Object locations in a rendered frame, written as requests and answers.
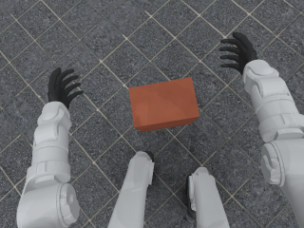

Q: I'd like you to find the carton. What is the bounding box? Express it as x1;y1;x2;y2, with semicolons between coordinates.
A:
128;77;200;132

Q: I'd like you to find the robot right hand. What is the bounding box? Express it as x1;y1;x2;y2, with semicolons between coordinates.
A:
219;31;258;75

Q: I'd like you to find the robot left shin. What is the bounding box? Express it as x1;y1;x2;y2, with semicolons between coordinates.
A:
128;151;151;167

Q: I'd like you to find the right robot thigh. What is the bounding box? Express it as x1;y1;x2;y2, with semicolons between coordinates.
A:
188;172;230;228

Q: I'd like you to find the right robot upper arm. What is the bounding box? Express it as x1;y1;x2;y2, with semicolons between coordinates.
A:
260;138;304;228

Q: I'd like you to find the robot right forearm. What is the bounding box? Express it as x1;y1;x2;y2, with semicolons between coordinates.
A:
242;59;304;143

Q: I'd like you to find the robot left hand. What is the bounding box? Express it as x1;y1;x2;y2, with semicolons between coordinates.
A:
47;67;84;110

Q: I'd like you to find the left robot upper arm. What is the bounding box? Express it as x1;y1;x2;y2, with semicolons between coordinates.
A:
18;182;80;228

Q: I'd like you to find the robot left forearm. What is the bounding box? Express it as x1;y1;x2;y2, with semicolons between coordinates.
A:
16;101;72;228

